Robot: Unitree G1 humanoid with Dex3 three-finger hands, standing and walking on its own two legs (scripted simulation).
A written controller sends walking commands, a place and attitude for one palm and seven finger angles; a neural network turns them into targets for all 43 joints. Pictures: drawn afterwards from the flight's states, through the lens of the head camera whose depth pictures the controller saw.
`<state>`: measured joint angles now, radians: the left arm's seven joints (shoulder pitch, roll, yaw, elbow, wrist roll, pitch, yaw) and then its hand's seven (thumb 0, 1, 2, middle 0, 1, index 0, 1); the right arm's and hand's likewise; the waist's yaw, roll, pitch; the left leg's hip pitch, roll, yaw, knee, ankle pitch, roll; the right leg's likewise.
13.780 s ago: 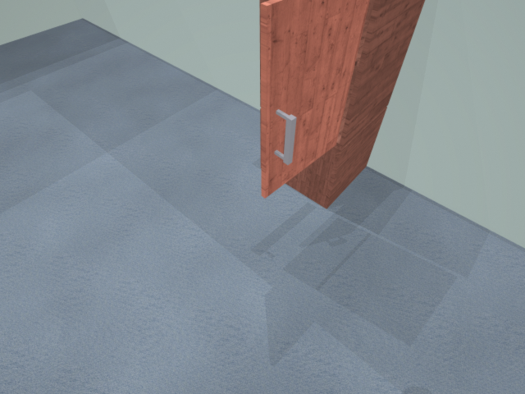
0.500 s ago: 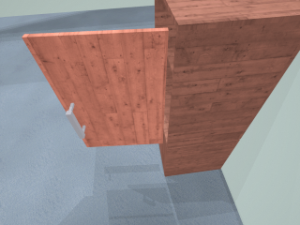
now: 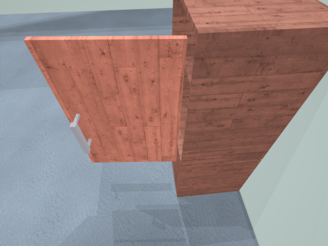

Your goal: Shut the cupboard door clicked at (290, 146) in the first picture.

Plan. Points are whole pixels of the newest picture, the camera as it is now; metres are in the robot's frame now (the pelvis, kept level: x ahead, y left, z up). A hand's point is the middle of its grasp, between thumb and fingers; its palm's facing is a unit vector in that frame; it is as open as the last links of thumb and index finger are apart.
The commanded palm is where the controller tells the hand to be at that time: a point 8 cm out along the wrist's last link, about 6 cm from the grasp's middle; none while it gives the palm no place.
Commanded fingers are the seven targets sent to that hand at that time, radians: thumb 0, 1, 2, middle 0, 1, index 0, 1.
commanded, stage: look again from close up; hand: left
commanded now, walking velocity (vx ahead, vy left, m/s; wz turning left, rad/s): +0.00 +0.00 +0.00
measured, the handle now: (82, 134) +0.48 +0.33 -0.10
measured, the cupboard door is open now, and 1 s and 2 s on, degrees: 85 85 85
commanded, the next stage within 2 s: shuffle to correct the standing spot in 0.56 s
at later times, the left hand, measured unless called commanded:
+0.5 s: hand out of the picture +0.02 +0.19 -0.17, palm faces +0.02 -0.97 -0.23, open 7.4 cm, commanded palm none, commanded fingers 0.00 0.90 0.90 -0.20 -0.30 -0.20 -0.30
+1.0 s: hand out of the picture -0.02 +0.23 -0.19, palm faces +0.14 -0.97 -0.20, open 7.4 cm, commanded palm none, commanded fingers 0.00 0.90 0.90 -0.20 -0.30 -0.20 -0.30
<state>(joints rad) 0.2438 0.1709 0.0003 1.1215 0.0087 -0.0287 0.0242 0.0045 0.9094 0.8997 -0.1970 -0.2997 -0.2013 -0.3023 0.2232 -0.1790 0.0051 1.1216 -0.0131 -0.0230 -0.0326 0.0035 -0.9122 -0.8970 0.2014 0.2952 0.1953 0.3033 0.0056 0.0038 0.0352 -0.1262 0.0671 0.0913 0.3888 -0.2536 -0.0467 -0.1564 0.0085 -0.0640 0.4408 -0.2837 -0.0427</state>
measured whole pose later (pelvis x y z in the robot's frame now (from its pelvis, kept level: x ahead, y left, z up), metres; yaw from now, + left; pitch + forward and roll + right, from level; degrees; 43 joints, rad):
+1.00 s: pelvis +0.01 +0.05 -0.01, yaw +3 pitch +0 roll +1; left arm 0.31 0.18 0.06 1.08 0.02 0.01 0.02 0.00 0.91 0.90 -0.20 -0.30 -0.20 -0.30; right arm 0.28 -0.18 -0.02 1.07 -0.02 0.00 -0.01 0.00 -0.91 -0.90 0.20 0.30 0.20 0.30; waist 0.03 -0.04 0.05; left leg -0.25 0.02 0.09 0.53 -0.27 0.00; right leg -0.20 -0.09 -0.09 0.59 -0.38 0.00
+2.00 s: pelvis +0.03 +0.07 +0.00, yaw +3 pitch +0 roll +2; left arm 0.31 0.17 0.04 1.08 0.02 0.01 0.01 0.00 0.91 0.90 -0.19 -0.30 -0.20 -0.30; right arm 0.29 -0.13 -0.01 1.09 -0.03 0.01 -0.03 0.01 -0.94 -0.90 0.20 0.30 0.20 0.30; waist 0.01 -0.04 0.02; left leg -0.23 -0.01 0.04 0.43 -0.21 -0.01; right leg -0.21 -0.02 -0.03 0.56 -0.36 -0.02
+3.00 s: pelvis +0.05 +0.08 +0.00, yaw +2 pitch +0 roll +1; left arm 0.29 0.18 -0.01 1.09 0.01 -0.01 0.03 0.00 0.91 0.90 -0.20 -0.30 -0.20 -0.30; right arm 0.24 -0.17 0.03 1.11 -0.01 -0.02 -0.03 0.01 -0.92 -0.90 0.20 0.30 0.20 0.30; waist 0.01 -0.02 0.03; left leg -0.17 0.02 0.06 0.44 -0.26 -0.01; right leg -0.10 0.01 -0.01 0.43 -0.33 -0.02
